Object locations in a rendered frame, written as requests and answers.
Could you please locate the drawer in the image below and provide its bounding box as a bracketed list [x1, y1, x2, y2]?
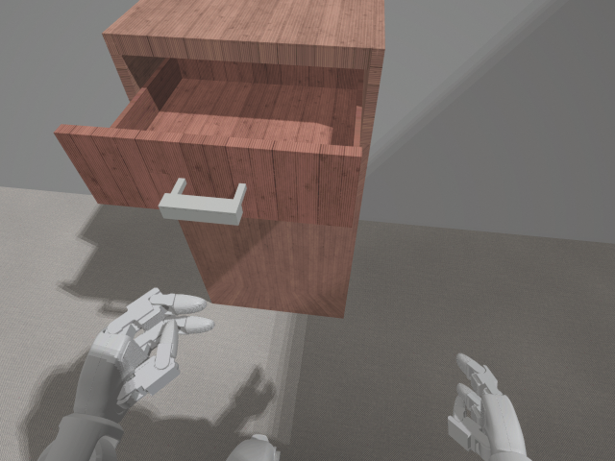
[54, 58, 364, 228]

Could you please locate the left robot hand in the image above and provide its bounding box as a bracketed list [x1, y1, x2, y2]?
[73, 288, 215, 423]

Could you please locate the handle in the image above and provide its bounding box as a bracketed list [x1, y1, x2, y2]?
[158, 178, 247, 226]

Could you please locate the cabinet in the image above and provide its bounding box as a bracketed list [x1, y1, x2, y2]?
[102, 0, 385, 319]

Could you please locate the right robot hand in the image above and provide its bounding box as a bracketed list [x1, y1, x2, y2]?
[448, 353, 527, 461]

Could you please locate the robot left forearm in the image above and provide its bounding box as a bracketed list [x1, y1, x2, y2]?
[37, 413, 124, 461]

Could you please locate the left robot thigh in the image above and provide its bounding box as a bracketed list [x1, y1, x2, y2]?
[226, 439, 281, 461]

